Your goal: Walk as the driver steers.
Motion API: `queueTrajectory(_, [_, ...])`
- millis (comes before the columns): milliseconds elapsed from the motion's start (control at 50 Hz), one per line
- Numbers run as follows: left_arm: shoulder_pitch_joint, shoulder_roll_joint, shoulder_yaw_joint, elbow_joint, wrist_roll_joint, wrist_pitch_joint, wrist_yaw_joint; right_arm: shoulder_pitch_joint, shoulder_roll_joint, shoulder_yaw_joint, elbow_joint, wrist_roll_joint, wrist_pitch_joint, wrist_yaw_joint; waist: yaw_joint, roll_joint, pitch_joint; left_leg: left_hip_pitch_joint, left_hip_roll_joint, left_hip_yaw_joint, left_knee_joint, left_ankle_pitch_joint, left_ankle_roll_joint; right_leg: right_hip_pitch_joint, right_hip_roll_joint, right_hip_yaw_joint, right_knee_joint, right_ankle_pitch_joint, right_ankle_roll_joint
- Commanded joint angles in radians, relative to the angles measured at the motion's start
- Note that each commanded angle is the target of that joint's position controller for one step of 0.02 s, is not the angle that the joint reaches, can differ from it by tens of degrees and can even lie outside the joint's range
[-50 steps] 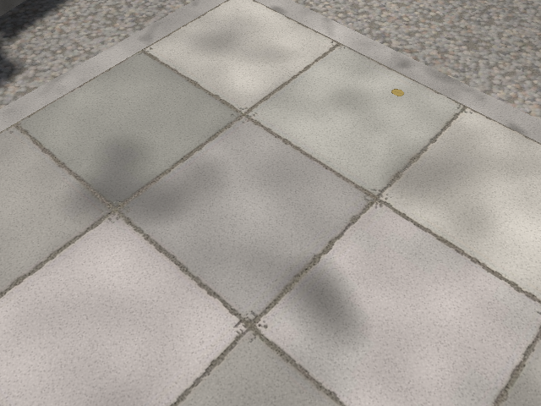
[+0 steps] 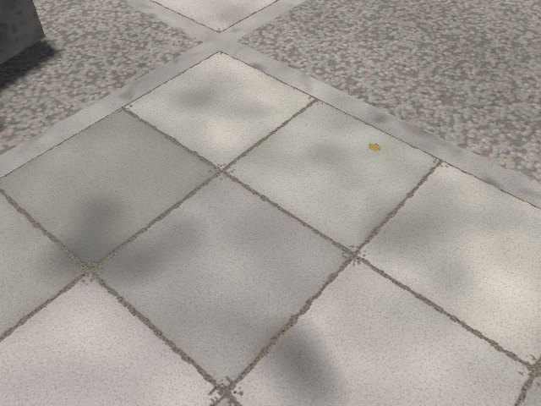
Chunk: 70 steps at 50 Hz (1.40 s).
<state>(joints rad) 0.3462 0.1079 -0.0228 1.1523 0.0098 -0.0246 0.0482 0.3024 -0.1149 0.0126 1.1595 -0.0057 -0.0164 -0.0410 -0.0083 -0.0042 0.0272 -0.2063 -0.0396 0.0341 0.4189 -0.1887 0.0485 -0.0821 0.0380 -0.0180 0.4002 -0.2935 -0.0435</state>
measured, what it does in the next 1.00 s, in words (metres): walks ahead: left foot, then right foot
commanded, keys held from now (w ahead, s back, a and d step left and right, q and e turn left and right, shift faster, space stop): no key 0.12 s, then w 0.88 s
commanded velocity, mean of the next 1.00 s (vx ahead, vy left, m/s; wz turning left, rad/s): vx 0.32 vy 0.00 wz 0.00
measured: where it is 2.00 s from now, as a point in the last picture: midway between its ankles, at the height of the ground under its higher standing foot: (260, 269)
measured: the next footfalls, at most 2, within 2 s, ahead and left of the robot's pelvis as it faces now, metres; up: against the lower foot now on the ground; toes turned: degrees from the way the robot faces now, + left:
left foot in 0.46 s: +0.17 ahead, +0.13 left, +0.00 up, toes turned +4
right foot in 0.96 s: +0.51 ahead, -0.03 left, +0.00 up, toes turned -4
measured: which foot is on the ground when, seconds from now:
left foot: down 0.00-0.22, up 0.24-0.44, down 0.46-0.98, up 1.00-1.00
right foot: down 0.00-0.48, up 0.50-0.94, down 0.96-1.00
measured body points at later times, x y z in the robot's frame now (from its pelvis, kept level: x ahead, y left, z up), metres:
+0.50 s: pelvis +0.10 +0.04 -0.02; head +0.11 +0.07 +0.43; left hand -0.02 +0.26 -0.17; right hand +0.15 -0.20 -0.15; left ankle +0.13 +0.12 -0.74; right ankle -0.04 -0.08 -0.72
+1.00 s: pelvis +0.36 +0.04 -0.03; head +0.40 +0.03 +0.42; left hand +0.53 +0.26 -0.15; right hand +0.25 -0.18 -0.17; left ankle +0.14 +0.13 -0.70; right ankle +0.47 -0.02 -0.74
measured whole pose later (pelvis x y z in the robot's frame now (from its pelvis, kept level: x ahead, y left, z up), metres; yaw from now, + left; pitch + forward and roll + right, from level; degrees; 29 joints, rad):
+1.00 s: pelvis +0.36 +0.04 -0.03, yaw +0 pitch +0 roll +0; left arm 0.02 0.17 0.05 0.91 0.03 -0.08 -0.01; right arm 0.50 -0.15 -0.02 1.12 -0.01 -0.09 -0.01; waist -0.03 0.01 0.08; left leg 0.00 -0.02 0.05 0.74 -0.46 0.07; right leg -0.46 0.04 -0.13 0.57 -0.12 -0.13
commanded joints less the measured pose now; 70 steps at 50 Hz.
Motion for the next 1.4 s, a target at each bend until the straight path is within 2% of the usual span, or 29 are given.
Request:
queueTrajectory(20, [0.096, 0.061, 0.007, 0.005, 0.0, -0.001, 0.003, 0.078, -0.065, -0.01, 0.002, 0.0, -0.001, -0.003, 0.0, -0.003, 0.056, 0.044, 0.122, -0.123, -0.052, 0.158, 0.018, -0.092, -0.125, 0.102, -0.076, 0.196, -0.024])
queueTrajectory(120, [0.098, 0.059, 0.007, 0.01, 0.0, 0.0, 0.005, 0.077, -0.062, -0.01, 0.008, 0.0, 0.001, -0.005, 0.001, -0.003, 0.06, 0.047, 0.122, -0.123, -0.053, 0.159, 0.017, -0.088, -0.126, 0.102, -0.078, 0.197, -0.024])
queueTrajectory(180, [0.131, 0.091, 0.023, 0.016, 0.007, 0.006, 0.001, 0.072, -0.077, -0.021, 0.003, -0.003, 0.008, 0.001, 0.012, -0.031, 0.07, -0.004, 0.059, -0.082, 0.005, -0.162, 0.036, -0.102, -0.103, 0.12, -0.096, -0.156, -0.062])
queueTrajectory(240, [0.21, 0.144, 0.051, 0.017, 0.004, 0.01, -0.004, -0.005, -0.051, -0.023, -0.054, -0.023, 0.001, 0.021, 0.061, -0.136, 0.199, -0.266, -0.004, 0.014, 0.22, -0.305, 0.038, -0.091, -0.252, 0.349, -0.235, -0.529, -0.169])
queueTrajectory(280, [0.221, 0.155, 0.063, 0.015, 0.01, 0.0, -0.006, -0.071, -0.056, -0.026, -0.103, -0.034, -0.019, 0.033, 0.072, -0.126, 0.255, -0.375, 0.055, 0.029, 0.342, -0.236, 0.037, -0.075, -0.352, 0.447, -0.281, -0.475, -0.228])
queueTrajectory(320, [0.225, 0.164, 0.071, 0.01, 0.023, -0.018, -0.01, -0.104, -0.086, -0.04, -0.141, -0.028, -0.038, 0.043, 0.069, -0.091, 0.238, -0.46, 0.086, 0.003, 0.397, -0.256, 0.037, 0.013, -0.363, 0.432, -0.27, -0.316, -0.239])
queueTrajectory(400, [0.167, 0.175, 0.077, -0.013, 0.014, -0.043, -0.016, -0.084, -0.083, -0.056, -0.174, -0.006, -0.058, 0.063, 0.013, -0.085, 0.175, -0.25, 0.061, 0.048, 0.239, -0.158, 0.032, -0.043, -0.288, 0.259, -0.201, -0.068, -0.179])
queueTrajectory(440, [0.112, 0.178, 0.077, -0.032, 0.006, -0.05, -0.022, 0.107, -0.079, -0.071, -0.11, 0.001, -0.058, 0.061, -0.08, -0.047, 0.117, 0.113, -0.022, 0.103, 0.113, -0.083, 0.036, -0.232, -0.205, 0.142, -0.051, 0.084, -0.131])
queueTrajectory(460, [0.105, 0.161, 0.069, -0.039, 0.01, -0.061, -0.029, 0.249, -0.121, -0.092, -0.068, -0.005, -0.063, 0.051, -0.141, 0.035, 0.05, 0.313, 0.029, 0.015, 0.064, -0.113, 0.053, -0.331, -0.144, 0.059, 0.157, 0.176, -0.098])
queueTrajectory(480, [0.098, 0.082, 0.047, -0.088, 0.001, -0.067, -0.041, 0.397, -0.236, -0.119, -0.055, -0.019, -0.067, 0.037, -0.18, 0.293, -0.037, 0.448, 0.317, -0.444, -0.16, -0.411, 0.139, -0.51, -0.012, -0.078, 0.534, -0.015, -0.033])
queueTrajectory(500, [0.076, 0.13, 0.064, -0.111, 0.021, -0.066, -0.051, 0.421, -0.229, -0.114, -0.028, -0.014, -0.049, 0.037, -0.153, 0.296, -0.032, 0.385, 0.418, -0.738, -0.301, -0.509, 0.209, -0.604, 0.019, -0.009, 0.755, -0.231, -0.044])
queueTrajectory(520, [0.027, 0.13, 0.067, -0.129, 0.03, -0.06, -0.058, 0.27, -0.206, -0.102, -0.071, -0.017, -0.043, 0.035, -0.075, 0.141, 0.069, 0.274, 0.412, -0.643, -0.281, -0.554, 0.197, -0.651, -0.063, 0.033, 0.844, -0.151, -0.063])
queueTrajectory(540, [-0.009, 0.112, 0.062, -0.137, 0.028, -0.064, -0.066, 0.167, -0.182, -0.094, -0.109, -0.014, -0.049, 0.04, -0.049, 0.043, 0.108, 0.179, 0.379, -0.536, -0.285, -0.436, 0.181, -0.635, -0.097, 0.045, 0.829, -0.045, -0.068])
queueTrajectory(560, [-0.006, 0.095, 0.063, -0.135, 0.02, -0.066, -0.07, 0.117, -0.171, -0.087, -0.124, -0.013, -0.058, 0.041, -0.011, 0.013, 0.112, 0.12, 0.335, -0.431, -0.296, -0.299, 0.157, -0.584, -0.121, 0.047, 0.781, 0.019, -0.064])
queueTrajectory(600, [0.03, 0.092, 0.067, -0.126, 0.029, -0.049, -0.074, 0.118, -0.124, -0.066, -0.115, -0.01, -0.075, 0.037, 0.025, 0.031, 0.086, 0.095, 0.272, -0.287, -0.298, -0.09, 0.131, -0.52, -0.13, 0.027, 0.725, 0.062, -0.042])
queueTrajectory(640, [-0.001, 0.106, 0.075, -0.141, 0.025, -0.033, -0.078, 0.177, -0.121, -0.059, -0.091, -0.009, -0.087, 0.031, 0.029, 0.049, 0.084, 0.13, 0.25, -0.21, -0.293, 0.078, 0.13, -0.555, -0.121, -0.003, 0.691, 0.094, -0.029])
queueTrajectory(760, [-0.3, 0.094, 0.067, -0.254, 0.015, -0.023, -0.084, 0.254, -0.118, -0.041, -0.073, -0.011, -0.095, 0.029, -0.014, 0.071, 0.128, 0.152, 0.214, -0.093, -0.298, 0.353, 0.134, -0.615, -0.098, -0.071, 0.41, 0.233, -0.001])
queueTrajectory(840, [-0.403, 0.101, 0.063, -0.296, 0.006, -0.026, -0.084, 0.284, -0.135, -0.043, -0.061, -0.01, -0.1, 0.022, -0.03, 0.09, 0.133, 0.204, 0.23, -0.065, -0.286, 0.473, 0.13, -0.525, -0.064, -0.103, 0.231, 0.273, -0.031])
queueTrajectory(900, [-0.349, 0.129, 0.076, -0.293, 0.007, -0.036, -0.071, 0.254, -0.159, -0.05, -0.06, -0.016, -0.102, 0.017, 0.014, 0.091, 0.087, 0.286, 0.25, -0.037, -0.162, 0.776, 0.12, -0.407, -0.018, -0.116, 0.176, 0.2, -0.085])
queueTrajectory(940, [-0.116, 0.165, 0.1, -0.22, 0.008, -0.05, -0.056, 0.229, -0.185, -0.058, -0.061, -0.019, -0.094, 0.014, 0.11, 0.087, -0.039, 0.298, 0.233, -0.011, 0.119, 0.934, 0.099, -0.168, 0.037, -0.125, 0.118, 0.161, -0.124])
queueTrajectory(960, [0.041, 0.201, 0.118, -0.172, 0.023, -0.058, -0.046, 0.221, -0.182, -0.058, -0.068, -0.013, -0.091, 0.018, 0.171, 0.068, -0.119, 0.164, 0.202, 0.006, 0.337, 0.765, 0.087, 0.059, -0.022, -0.064, 0.083, 0.154, -0.151])
queueTrajectory(980, [0.18, 0.299, 0.144, -0.156, 0.049, -0.061, -0.039, 0.266, -0.11, -0.042, -0.099, 0.008, -0.09, 0.027, 0.179, -0.073, -0.256, -0.097, 0.111, 0.054, 0.699, 0.32, 0.063, 0.32, -0.302, 0.293, 0.055, -0.016, -0.23])
queueTrajectory(1000, [0.149, 0.307, 0.148, -0.158, 0.028, -0.046, -0.053, 0.321, -0.1, -0.053, -0.097, 0.025, -0.088, 0.039, 0.128, -0.194, -0.34, -0.341, -0.054, -0.022, 0.993, -0.312, 0.048, 0.417, -0.464, 0.75, -0.125, -0.081, -0.342])
queueTrajectory(1020, [0.018, 0.272, 0.138, -0.176, 0.006, -0.042, -0.059, 0.213, -0.155, -0.066, -0.127, 0.006, -0.083, 0.036, 0.083, -0.069, -0.19, -0.435, 0.032, -0.091, 1.008, -0.217, 0.065, 0.286, -0.413, 0.631, -0.165, -0.169, -0.299])
queueTrajectory(1060, [-0.093, 0.158, 0.106, -0.184, 0.005, -0.058, -0.062, 0.095, -0.13, -0.066, -0.158, -0.007, -0.087, 0.043, 0.031, 0.023, -0.007, -0.391, 0.105, -0.082, 0.88, -0.092, 0.066, 0.012, -0.338, 0.39, -0.228, -0.012, -0.232])
queueTrajectory(1100, [-0.062, 0.109, 0.085, -0.151, 0.006, -0.074, -0.052, 0.128, -0.088, -0.063, -0.151, -0.034, -0.06, 0.051, -0.021, 0.0, 0.016, -0.294, 0.134, -0.08, 0.788, -0.078, 0.047, -0.105, -0.272, 0.253, -0.249, 0.134, -0.185])
queueTrajectory(1160, [0.014, 0.149, 0.086, -0.124, 0.005, -0.092, -0.046, 0.077, -0.088, -0.066, -0.177, -0.036, -0.034, 0.062, -0.036, -0.022, 0.038, -0.334, 0.144, -0.047, 0.708, -0.038, 0.021, -0.119, -0.242, 0.165, -0.27, 0.265, -0.185])
queueTrajectory(1300, [0.144, 0.16, 0.074, -0.106, 0.001, -0.09, -0.048, -0.241, -0.099, -0.056, -0.288, -0.017, -0.03, 0.073, 0.036, -0.049, 0.084, -0.433, 0.135, 0.029, 0.34, 0.194, -0.017, -0.014, -0.197, 0.061, -0.291, 0.435, -0.148])
queueTrajectory(1400, [0.221, 0.171, 0.073, -0.078, 0.012, -0.086, -0.036, -0.363, -0.112, -0.055, -0.332, -0.014, -0.039, 0.071, 0.072, -0.064, 0.095, -0.448, 0.099, 0.052, 0.196, 0.17, 0.016, 0.164, -0.241, 0.053, -0.237, 0.554, -0.157])
Keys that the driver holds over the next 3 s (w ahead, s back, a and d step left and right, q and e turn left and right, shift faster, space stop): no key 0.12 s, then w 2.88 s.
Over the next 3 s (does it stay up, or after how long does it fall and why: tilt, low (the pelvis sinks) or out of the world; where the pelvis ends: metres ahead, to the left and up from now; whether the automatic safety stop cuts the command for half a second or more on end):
stays up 1.45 0.10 0.00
